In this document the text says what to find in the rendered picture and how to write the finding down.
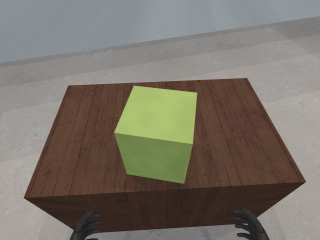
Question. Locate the robot left hand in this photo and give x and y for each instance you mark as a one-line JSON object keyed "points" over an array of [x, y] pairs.
{"points": [[81, 232]]}

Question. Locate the robot right hand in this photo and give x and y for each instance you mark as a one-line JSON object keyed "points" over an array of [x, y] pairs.
{"points": [[254, 227]]}

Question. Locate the carton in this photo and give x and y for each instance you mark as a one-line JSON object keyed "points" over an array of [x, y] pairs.
{"points": [[155, 133]]}

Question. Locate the pedestal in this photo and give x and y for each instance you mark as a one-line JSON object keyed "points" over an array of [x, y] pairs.
{"points": [[238, 159]]}

